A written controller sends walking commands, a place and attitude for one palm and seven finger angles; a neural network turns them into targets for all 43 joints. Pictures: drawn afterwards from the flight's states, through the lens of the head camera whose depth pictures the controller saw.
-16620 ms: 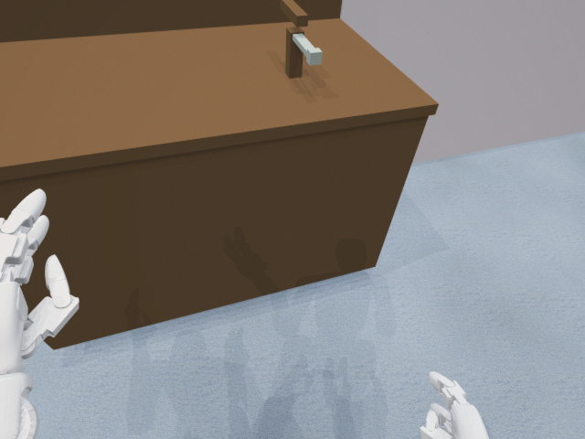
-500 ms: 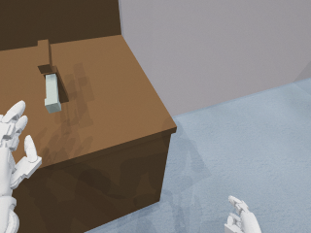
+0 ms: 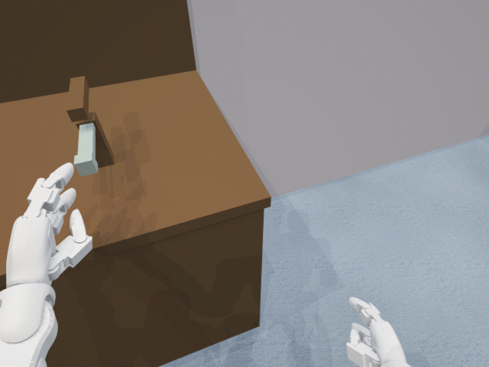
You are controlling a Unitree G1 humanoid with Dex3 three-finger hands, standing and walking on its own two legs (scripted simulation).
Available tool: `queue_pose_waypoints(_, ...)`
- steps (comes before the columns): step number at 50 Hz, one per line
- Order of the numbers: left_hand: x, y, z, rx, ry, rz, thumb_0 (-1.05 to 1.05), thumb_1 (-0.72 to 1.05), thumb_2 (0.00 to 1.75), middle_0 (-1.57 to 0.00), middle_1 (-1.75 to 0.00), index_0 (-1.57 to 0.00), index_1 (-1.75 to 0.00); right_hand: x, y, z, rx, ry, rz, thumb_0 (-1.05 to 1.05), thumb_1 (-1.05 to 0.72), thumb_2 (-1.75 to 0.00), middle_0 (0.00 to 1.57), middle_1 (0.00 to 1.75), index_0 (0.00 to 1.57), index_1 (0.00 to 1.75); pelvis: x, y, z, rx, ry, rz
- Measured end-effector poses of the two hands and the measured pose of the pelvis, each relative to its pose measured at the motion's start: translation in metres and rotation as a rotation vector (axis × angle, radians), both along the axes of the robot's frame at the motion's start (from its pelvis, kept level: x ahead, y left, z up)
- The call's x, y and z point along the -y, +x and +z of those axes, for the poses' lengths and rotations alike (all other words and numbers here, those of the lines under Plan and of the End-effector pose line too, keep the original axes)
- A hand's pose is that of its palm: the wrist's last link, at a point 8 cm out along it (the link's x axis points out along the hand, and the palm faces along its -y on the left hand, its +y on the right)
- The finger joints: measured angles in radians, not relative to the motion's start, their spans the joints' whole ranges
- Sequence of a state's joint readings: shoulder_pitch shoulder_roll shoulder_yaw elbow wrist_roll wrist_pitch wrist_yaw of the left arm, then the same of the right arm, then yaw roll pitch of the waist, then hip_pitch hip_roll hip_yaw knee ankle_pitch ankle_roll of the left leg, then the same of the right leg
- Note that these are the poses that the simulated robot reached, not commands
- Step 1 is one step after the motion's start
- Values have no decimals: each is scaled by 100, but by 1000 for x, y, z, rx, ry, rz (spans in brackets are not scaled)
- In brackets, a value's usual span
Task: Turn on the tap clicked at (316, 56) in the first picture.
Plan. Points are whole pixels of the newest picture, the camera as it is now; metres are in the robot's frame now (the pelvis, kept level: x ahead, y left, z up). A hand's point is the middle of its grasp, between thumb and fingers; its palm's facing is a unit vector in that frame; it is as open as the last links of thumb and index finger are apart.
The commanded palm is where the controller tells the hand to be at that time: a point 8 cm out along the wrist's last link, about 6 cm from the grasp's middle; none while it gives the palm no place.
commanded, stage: turn the palm inward beside the body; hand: left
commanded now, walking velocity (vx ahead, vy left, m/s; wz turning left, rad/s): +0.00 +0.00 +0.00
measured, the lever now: (86, 164) +0.39 +0.31 +0.15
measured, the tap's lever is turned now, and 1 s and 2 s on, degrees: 0 0 0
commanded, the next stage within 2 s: reach beside the lever's end, fingers flat in 1.88 s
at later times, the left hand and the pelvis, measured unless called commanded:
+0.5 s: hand (80, 223) +0.24 +0.24 +0.18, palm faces +0.54 -0.81 -0.25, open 7.4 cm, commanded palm +0.18 +0.27 +0.20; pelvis +0.04 -0.04 -0.01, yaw +2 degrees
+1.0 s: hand (47, 244) +0.20 +0.25 +0.19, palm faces +0.56 -0.82 -0.14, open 7.4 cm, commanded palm +0.14 +0.27 +0.21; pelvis +0.01 -0.01 +0.00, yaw +2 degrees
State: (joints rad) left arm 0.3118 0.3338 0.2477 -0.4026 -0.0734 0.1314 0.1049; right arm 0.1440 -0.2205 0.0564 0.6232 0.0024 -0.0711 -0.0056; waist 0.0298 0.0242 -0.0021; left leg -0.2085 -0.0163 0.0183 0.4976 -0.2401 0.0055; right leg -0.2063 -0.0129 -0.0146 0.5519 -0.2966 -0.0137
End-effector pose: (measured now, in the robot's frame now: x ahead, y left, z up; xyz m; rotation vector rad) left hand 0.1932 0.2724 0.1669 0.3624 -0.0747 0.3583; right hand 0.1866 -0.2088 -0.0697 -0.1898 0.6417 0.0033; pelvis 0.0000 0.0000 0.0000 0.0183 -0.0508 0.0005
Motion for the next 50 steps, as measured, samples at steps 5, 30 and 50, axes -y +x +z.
queue_pose_waypoints(5,-12,-23,16,150,6,159,2,89,90,-21,-31,-21,-30,18,12,2,3,-48,44,1,-91,-90,21,30,20,30,23,0,-3,3,-9,26)
queue_pose_waypoints(30,1,-5,21,81,-67,182,2,89,90,-21,-30,-21,-30,44,57,-13,10,-49,-9,1,-91,-90,20,30,20,30,32,46,-7,-34,1,42)
queue_pose_waypoints(50,-10,-41,30,108,-168,204,2,89,90,-20,-30,-20,-30,-18,40,5,82,-9,61,1,-91,-90,21,30,20,30,7,9,-2,33,-13,40)
